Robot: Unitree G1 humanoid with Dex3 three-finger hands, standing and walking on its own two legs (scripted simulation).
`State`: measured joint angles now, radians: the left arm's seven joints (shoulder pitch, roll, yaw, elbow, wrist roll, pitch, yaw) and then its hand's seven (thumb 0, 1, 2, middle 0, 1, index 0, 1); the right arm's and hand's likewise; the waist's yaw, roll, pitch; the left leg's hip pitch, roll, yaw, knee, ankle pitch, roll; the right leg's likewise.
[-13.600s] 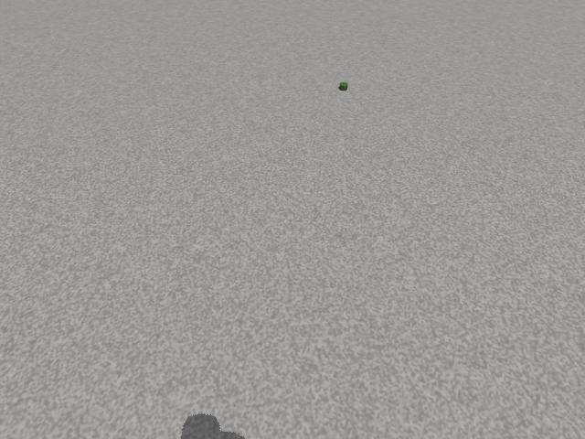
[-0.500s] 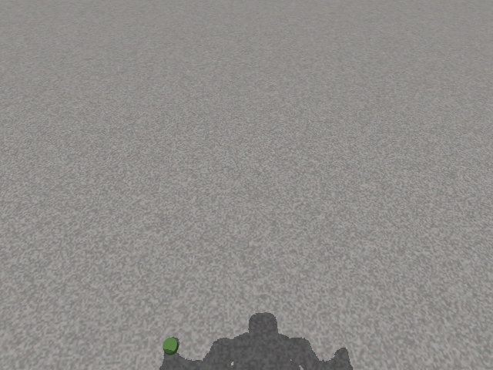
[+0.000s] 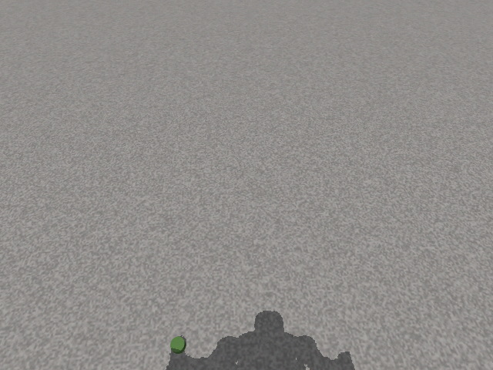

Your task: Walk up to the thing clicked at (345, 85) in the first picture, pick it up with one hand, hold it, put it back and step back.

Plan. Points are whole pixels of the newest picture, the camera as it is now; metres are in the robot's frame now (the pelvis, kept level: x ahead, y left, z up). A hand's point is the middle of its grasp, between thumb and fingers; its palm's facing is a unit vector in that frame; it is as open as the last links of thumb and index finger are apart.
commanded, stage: stand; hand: left
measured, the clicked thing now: (178, 345) +0.34 +0.26 -0.77
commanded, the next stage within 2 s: none
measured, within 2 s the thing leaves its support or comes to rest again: neither
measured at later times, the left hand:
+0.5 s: hand out of the picture +0.04 +0.27 -0.15, palm faces -0.01 -0.94 -0.35, open 7.4 cm
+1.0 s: hand out of the picture +0.05 +0.28 -0.15, palm faces -0.02 -0.94 -0.35, open 7.4 cm
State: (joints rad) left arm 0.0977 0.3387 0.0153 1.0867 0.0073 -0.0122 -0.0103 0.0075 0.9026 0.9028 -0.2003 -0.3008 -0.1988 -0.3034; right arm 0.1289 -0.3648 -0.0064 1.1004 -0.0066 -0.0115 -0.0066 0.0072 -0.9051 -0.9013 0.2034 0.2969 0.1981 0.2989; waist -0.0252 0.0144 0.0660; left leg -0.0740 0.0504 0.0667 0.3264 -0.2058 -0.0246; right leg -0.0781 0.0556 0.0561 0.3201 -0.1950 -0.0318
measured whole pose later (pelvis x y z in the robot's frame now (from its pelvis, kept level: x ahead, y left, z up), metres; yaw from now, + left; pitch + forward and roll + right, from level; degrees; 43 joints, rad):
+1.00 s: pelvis -0.02 +0.02 +0.00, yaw +2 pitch -3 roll +0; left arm 0.12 0.35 -0.01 1.13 0.01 -0.02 0.00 0.01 0.90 0.90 -0.20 -0.30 -0.20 -0.30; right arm 0.12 -0.35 -0.01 1.15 -0.01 -0.02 0.01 0.01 -0.91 -0.90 0.20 0.30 0.20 0.30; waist -0.01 0.01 0.05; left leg -0.09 0.00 0.05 0.29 -0.16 0.01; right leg -0.10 0.01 0.04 0.31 -0.17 0.01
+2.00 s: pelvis +0.00 +0.02 +0.00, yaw +2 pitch -2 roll +0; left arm 0.12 0.35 0.00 1.12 0.01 -0.02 0.00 0.01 0.90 0.90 -0.20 -0.30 -0.20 -0.30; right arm 0.11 -0.35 0.00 1.13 -0.01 -0.02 0.01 0.01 -0.91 -0.90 0.20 0.30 0.20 0.30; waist -0.01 0.01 0.06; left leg -0.09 0.00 0.04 0.30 -0.18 0.01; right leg -0.08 0.00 0.03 0.30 -0.19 0.01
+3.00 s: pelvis -0.06 +0.02 -0.21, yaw +4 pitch +30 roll -2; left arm -0.03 0.41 0.11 0.68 0.56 -0.07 0.05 0.00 -0.45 0.92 -0.20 -0.96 -0.18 -0.98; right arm 0.08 -0.28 -0.04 0.58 0.00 -0.16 0.02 0.01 -0.88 -0.90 0.20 0.30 0.20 0.30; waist -0.02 0.01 -0.19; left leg -1.48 0.00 -0.02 1.60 -0.64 0.01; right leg -1.44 0.00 -0.03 1.59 -0.67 0.00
